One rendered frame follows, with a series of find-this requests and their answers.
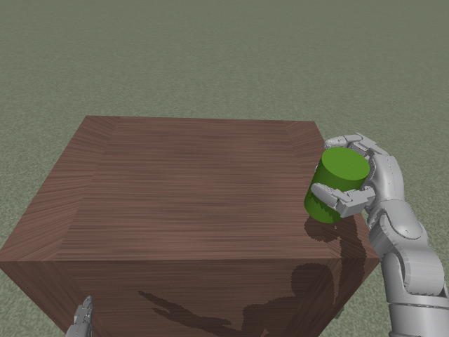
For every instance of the right robot arm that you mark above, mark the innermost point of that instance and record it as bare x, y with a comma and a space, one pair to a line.
414, 277

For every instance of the left robot hand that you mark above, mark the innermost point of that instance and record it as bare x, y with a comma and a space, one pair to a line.
83, 326

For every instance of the can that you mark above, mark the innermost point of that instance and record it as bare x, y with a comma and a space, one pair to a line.
339, 168

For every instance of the right robot hand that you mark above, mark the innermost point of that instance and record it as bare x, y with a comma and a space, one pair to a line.
384, 181

